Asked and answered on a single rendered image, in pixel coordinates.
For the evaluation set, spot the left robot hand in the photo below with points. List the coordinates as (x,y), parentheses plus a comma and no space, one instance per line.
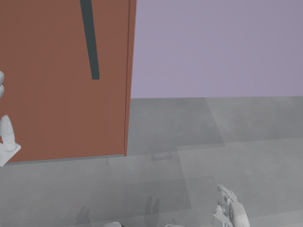
(9,147)

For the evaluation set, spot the right robot hand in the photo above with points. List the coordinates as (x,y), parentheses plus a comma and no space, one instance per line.
(232,216)

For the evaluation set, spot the handle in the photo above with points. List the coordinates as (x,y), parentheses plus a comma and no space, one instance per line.
(90,36)

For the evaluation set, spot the wardrobe door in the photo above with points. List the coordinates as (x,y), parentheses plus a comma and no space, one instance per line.
(54,106)

